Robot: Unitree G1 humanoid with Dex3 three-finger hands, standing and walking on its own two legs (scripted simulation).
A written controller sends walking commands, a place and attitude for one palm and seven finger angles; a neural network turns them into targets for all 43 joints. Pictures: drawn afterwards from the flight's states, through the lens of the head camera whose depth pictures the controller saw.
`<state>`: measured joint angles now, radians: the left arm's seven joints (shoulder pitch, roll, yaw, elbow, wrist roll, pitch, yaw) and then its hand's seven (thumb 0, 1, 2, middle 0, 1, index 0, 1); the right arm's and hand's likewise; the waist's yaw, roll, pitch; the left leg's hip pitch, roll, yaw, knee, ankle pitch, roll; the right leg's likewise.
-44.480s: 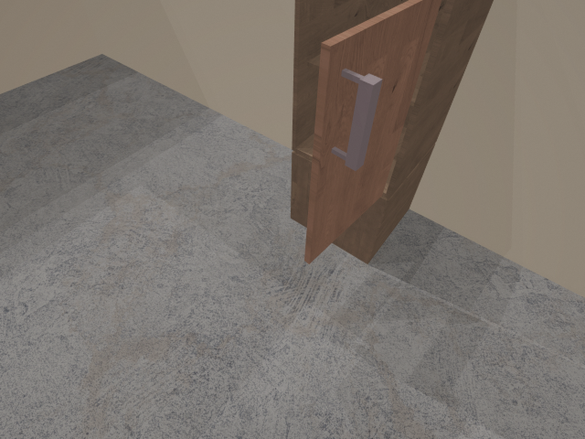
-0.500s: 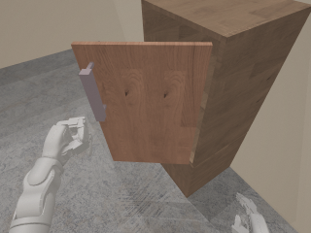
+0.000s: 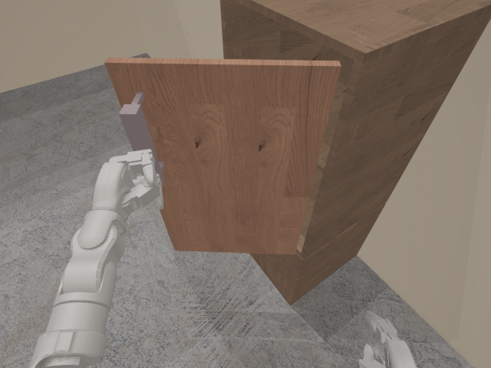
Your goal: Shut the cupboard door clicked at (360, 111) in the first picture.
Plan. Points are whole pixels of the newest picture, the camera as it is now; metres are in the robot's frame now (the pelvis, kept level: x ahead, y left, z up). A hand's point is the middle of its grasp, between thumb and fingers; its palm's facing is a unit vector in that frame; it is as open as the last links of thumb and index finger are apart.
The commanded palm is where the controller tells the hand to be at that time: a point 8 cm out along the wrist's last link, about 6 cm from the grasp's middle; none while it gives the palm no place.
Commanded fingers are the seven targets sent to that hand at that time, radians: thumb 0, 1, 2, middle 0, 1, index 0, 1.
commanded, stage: bring the fist close to the handle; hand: left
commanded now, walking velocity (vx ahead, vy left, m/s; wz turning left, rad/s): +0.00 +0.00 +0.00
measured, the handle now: (148, 143) +0.46 +0.21 +0.12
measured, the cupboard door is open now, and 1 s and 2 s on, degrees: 53 47 32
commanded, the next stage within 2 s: push the door shut along its arc in 0.48 s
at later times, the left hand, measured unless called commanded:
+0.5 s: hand (151, 182) +0.37 +0.18 +0.12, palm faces +0.05 -1.00 -0.02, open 3.1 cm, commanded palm +0.34 +0.22 +0.12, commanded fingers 0.00 0.90 0.90 -1.30 -1.50 -1.30 -1.50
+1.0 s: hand (161, 159) +0.42 +0.17 +0.12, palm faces -0.07 -1.00 -0.02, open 3.1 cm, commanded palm +0.40 +0.22 +0.12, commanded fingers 0.00 0.90 0.90 -1.30 -1.50 -1.30 -1.50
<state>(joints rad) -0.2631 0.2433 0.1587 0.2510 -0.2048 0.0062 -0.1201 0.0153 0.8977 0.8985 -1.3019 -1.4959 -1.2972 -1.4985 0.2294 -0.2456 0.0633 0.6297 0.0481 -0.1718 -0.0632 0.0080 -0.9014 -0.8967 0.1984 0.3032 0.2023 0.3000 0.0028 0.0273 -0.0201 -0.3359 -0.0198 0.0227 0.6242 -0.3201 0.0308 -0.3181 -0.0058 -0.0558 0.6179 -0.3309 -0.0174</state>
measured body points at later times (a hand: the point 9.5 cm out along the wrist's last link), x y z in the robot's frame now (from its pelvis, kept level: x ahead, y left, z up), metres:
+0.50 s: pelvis +0.00 -0.01 +0.00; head +0.01 -0.02 +0.45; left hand +0.36 +0.23 +0.13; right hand +0.13 -0.26 -0.10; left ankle +0.00 +0.10 -0.73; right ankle -0.01 -0.11 -0.73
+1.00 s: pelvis -0.01 +0.00 -0.01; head +0.03 +0.00 +0.44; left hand +0.42 +0.23 +0.13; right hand +0.09 -0.26 -0.11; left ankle +0.00 +0.10 -0.73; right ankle -0.01 -0.11 -0.73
